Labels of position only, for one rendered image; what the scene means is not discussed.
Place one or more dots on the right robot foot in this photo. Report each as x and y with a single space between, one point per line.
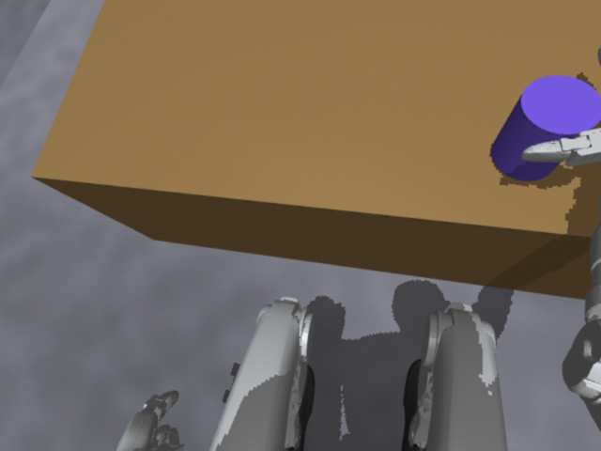
411 406

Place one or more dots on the can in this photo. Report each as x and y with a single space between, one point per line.
550 108

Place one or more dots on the left robot foot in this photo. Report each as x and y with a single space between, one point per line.
305 409

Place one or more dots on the right robot arm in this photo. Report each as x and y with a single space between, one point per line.
581 368

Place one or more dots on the right robot hand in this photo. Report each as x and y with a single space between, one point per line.
584 148

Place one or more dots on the left robot hand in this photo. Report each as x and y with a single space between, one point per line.
142 434

